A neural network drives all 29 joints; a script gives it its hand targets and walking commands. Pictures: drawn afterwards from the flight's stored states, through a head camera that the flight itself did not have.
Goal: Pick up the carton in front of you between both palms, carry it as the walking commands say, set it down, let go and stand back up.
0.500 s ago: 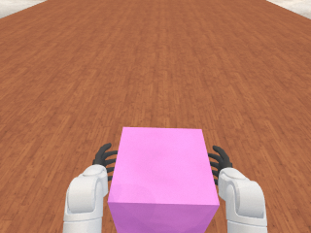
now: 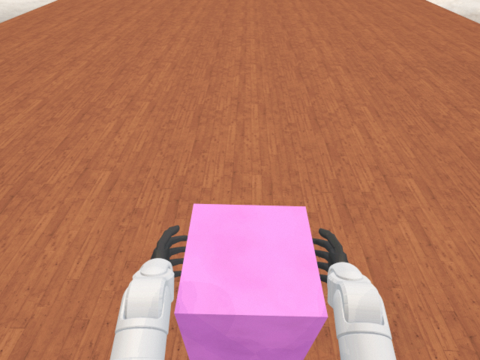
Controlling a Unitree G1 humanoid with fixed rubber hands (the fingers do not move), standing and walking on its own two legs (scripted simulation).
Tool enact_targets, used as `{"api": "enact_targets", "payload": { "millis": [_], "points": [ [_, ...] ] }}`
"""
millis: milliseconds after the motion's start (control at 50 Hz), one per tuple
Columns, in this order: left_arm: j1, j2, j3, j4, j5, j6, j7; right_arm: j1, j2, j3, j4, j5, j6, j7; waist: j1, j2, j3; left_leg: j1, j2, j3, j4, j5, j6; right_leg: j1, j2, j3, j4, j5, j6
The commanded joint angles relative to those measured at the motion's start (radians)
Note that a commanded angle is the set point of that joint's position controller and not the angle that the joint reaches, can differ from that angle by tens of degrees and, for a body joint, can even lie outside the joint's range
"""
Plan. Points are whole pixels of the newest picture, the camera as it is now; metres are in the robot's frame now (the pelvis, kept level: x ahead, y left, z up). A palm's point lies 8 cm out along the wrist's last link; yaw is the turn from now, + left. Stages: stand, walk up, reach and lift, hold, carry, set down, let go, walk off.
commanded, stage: carry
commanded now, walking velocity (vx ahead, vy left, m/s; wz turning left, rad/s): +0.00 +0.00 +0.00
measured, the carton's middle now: (247, 287) +0.29 +0.00 -0.04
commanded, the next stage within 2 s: hold in 0.52 s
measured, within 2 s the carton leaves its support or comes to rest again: neither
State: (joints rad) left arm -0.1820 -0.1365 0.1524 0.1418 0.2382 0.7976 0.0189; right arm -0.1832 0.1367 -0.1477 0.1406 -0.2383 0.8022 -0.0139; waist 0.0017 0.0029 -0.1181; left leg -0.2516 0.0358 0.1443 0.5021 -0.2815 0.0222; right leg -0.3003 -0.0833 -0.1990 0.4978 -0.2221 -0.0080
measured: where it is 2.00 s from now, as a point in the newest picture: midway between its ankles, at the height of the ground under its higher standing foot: outside the picture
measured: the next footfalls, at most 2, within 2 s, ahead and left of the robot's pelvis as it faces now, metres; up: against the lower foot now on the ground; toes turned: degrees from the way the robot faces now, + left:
none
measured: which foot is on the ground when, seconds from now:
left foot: down 0.00-1.00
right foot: down 0.00-1.00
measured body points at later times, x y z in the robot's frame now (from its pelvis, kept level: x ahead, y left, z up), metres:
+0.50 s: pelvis +0.00 +0.00 +0.00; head -0.02 +0.00 +0.45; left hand +0.29 +0.15 +0.03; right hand +0.30 -0.15 +0.03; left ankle -0.01 +0.10 -0.74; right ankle +0.02 -0.11 -0.74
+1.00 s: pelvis -0.04 -0.01 +0.00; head -0.08 -0.02 +0.45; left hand +0.25 +0.15 +0.04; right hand +0.27 -0.15 +0.04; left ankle -0.01 +0.10 -0.74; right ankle +0.02 -0.12 -0.74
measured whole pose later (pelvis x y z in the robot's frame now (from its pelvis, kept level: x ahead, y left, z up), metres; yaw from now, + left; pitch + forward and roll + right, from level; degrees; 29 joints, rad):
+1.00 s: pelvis -0.04 -0.01 +0.00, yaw +3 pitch -9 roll +0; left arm -0.26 -0.15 0.22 0.25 0.28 0.72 0.00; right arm -0.25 0.15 -0.20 0.23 -0.28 0.74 0.00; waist 0.00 0.01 0.06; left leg -0.06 0.01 0.05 0.42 -0.20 0.01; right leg -0.09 -0.02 -0.07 0.41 -0.16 -0.01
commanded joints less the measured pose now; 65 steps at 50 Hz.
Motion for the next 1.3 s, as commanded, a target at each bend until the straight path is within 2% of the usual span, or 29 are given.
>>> {"api": "enact_targets", "payload": {
  "millis": [0, 100, 200, 280, 500, 520, 540, 560, 580, 600, 620, 740, 940, 1120, 1280],
  "points": [
    [-0.480, -0.835, -0.466, -0.006, -0.209, -0.113, -0.208, -0.483, 0.835, 0.463, -0.007, 0.206, -0.118, 0.202, 0.000, -0.001, -0.187, 0.008, 0.117, -0.114, -0.099, 0.136, 0.009, 0.107, -0.096, 0.113, -0.070, 0.110, -0.001],
    [-0.508, -0.896, -0.474, 0.033, -0.208, -0.165, -0.220, -0.511, 0.893, 0.471, 0.034, 0.202, -0.170, 0.213, 0.001, 0.000, -0.219, 0.023, 0.115, -0.114, -0.089, 0.158, 0.009, 0.120, -0.097, 0.114, -0.062, 0.134, -0.003],
    [-0.470, -0.909, -0.539, -0.031, -0.246, -0.129, -0.220, -0.470, 0.910, 0.537, -0.030, 0.242, -0.134, 0.212, 0.000, 0.000, -0.239, 0.034, 0.118, -0.111, -0.073, 0.204, 0.008, 0.130, -0.099, 0.113, -0.048, 0.178, -0.002],
    [-0.439, -0.882, -0.528, -0.040, -0.242, -0.096, -0.218, -0.441, 0.882, 0.527, -0.044, 0.238, -0.102, 0.208, 0.000, -0.002, -0.229, 0.029, 0.121, -0.109, -0.068, 0.224, 0.006, 0.124, -0.100, 0.111, -0.044, 0.193, -0.001],
    [-0.460, -0.881, -0.536, -0.056, -0.250, -0.098, -0.216, -0.460, 0.883, 0.536, -0.057, 0.246, -0.102, 0.207, 0.000, 0.000, -0.218, 0.025, 0.120, -0.110, -0.072, 0.208, 0.008, 0.120, -0.098, 0.112, -0.049, 0.175, 0.000],
    [-0.368, -0.911, -0.518, -0.053, -0.247, -0.091, -0.222, -0.358, 0.914, 0.525, -0.068, 0.238, -0.092, 0.213, -0.002, 0.033, -0.116, 0.127, -0.100, -0.246, -0.123, 0.460, 0.009, 0.322, 0.170, 0.265, -0.088, 0.369, -0.025],
    [-0.397, -0.898, -0.518, -0.080, -0.238, -0.105, -0.215, -0.381, 0.877, 0.515, -0.093, 0.226, -0.106, 0.207, -0.006, 0.033, -0.165, 0.127, -0.089, -0.262, -0.117, 0.517, 0.007, 0.373, 0.161, 0.294, -0.083, 0.447, -0.035],
    [-0.367, -0.868, -0.494, -0.081, -0.219, -0.107, -0.211, -0.373, 0.861, 0.506, -0.113, 0.224, -0.107, 0.205, 0.000, 0.022, -0.163, 0.206, -0.086, -0.262, -0.126, 0.525, 0.004, 0.334, 0.159, 0.287, -0.086, 0.439, -0.026],
    [-0.353, -0.858, -0.470, -0.062, -0.200, -0.109, -0.201, -0.397, 0.845, 0.506, -0.105, 0.227, -0.108, 0.211, 0.018, 0.044, -0.146, 0.256, -0.097, -0.254, -0.143, 0.468, 0.000, 0.296, 0.157, 0.281, -0.100, 0.408, -0.013],
    [-0.379, -0.861, -0.472, -0.055, -0.196, -0.111, -0.201, -0.417, 0.864, 0.519, -0.103, 0.230, -0.112, 0.214, 0.009, 0.016, -0.140, 0.254, -0.102, -0.253, -0.144, 0.449, -0.003, 0.295, 0.169, 0.278, -0.111, 0.370, -0.006],
    [-0.388, -0.865, -0.466, -0.040, -0.198, -0.114, -0.201, -0.423, 0.861, 0.518, -0.094, 0.232, -0.113, 0.212, 0.013, 0.000, -0.131, 0.239, -0.104, -0.253, -0.145, 0.445, -0.002, 0.303, 0.170, 0.283, -0.118, 0.366, -0.006],
    [-0.453, -0.876, -0.488, -0.035, -0.216, -0.115, -0.221, -0.423, 0.872, 0.476, -0.045, 0.203, -0.116, 0.205, -0.015, 0.011, -0.080, 0.197, -0.098, -0.250, -0.162, 0.287, 0.000, 0.322, 0.165, 0.283, -0.134, 0.225, -0.020],
    [-0.520, -0.930, -0.435, 0.057, -0.199, -0.116, -0.256, -0.518, 0.931, 0.454, 0.028, 0.200, -0.110, 0.246, -0.001, 0.007, -0.023, 0.099, -0.090, -0.244, -0.187, 0.048, 0.018, 0.331, 0.148, 0.280, -0.143, 0.039, -0.025],
    [-0.595, -0.973, -0.398, 0.134, -0.190, -0.128, -0.292, -0.599, 0.976, 0.433, 0.105, 0.203, -0.113, 0.288, 0.001, -0.007, -0.019, 0.081, -0.091, -0.230, -0.181, -0.058, 0.027, 0.306, 0.128, 0.289, -0.165, -0.102, -0.020],
    [-0.651, -0.979, -0.372, 0.186, -0.184, -0.128, -0.310, -0.632, 0.986, 0.390, 0.176, 0.192, -0.112, 0.294, -0.005, -0.014, 0.002, 0.065, -0.092, -0.229, -0.171, -0.075, 0.021, 0.306, 0.115, 0.305, -0.179, -0.151, -0.020]
  ]
}}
